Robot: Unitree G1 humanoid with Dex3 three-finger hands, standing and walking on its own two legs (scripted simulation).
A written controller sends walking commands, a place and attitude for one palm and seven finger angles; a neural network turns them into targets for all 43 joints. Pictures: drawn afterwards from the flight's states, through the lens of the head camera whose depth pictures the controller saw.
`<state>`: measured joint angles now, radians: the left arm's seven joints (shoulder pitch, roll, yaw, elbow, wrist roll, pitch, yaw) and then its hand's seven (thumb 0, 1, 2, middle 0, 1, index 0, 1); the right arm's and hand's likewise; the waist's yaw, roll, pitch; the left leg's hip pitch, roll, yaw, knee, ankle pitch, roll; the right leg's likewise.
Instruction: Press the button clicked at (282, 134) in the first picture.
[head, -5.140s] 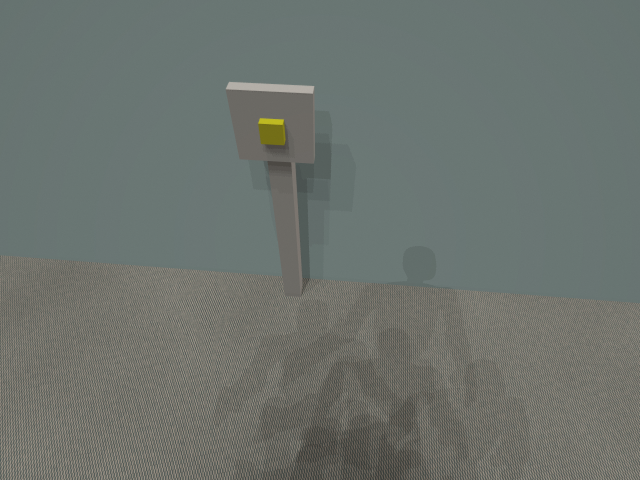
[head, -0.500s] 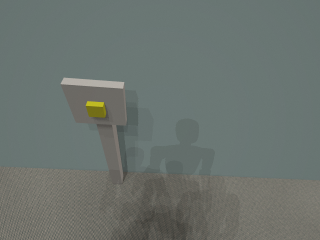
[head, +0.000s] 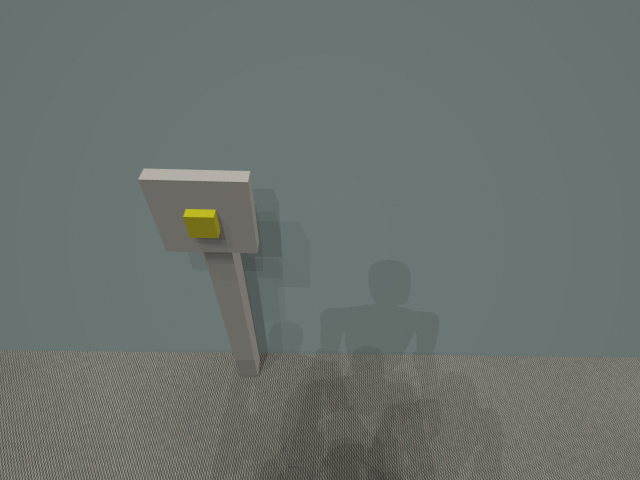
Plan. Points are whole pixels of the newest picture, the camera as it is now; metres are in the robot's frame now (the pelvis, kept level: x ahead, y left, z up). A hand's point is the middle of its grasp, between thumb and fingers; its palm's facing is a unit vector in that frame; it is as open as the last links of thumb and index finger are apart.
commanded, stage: come to a stop and stand still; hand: left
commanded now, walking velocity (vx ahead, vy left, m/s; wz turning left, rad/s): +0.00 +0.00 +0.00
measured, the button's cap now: (202, 222) +0.53 +0.24 -0.02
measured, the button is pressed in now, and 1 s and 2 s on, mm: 0 0 0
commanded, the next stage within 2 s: look again from close up in 0.36 s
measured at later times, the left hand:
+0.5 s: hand out of the picture -0.05 +0.13 -0.18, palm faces +0.02 -0.99 -0.13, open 7.4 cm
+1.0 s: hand out of the picture +0.06 +0.24 -0.17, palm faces +0.03 -0.96 -0.28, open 7.4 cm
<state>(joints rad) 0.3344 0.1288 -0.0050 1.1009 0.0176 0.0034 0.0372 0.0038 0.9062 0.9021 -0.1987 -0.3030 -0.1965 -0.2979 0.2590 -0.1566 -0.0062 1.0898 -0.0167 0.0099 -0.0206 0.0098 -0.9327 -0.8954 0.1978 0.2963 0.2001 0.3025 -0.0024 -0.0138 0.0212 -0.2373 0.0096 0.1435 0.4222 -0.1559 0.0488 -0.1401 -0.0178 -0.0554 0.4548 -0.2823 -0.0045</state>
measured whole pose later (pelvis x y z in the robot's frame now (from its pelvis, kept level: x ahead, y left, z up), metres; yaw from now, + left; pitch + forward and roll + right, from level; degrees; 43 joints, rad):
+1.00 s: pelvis +0.00 +0.02 +0.00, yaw +1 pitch -2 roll -1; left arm 0.23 0.27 0.02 0.98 0.02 -0.01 0.03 0.00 0.90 0.90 -0.20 -0.30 -0.20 -0.30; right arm 0.18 -0.25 -0.02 1.00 -0.02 -0.01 -0.01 0.01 -0.91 -0.90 0.20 0.30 0.20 0.30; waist 0.00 0.00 0.01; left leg -0.28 0.00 0.13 0.49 -0.19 0.08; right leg -0.15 -0.03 -0.07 0.47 -0.29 0.02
